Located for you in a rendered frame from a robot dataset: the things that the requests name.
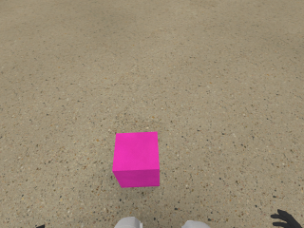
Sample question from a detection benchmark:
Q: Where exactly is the right robot hand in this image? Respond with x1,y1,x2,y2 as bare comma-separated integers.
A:
270,209,302,228

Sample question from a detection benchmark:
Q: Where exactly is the carton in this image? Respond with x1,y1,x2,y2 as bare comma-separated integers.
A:
112,131,160,188

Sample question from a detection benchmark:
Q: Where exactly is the robot left thigh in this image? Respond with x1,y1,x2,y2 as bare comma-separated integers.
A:
114,217,143,228

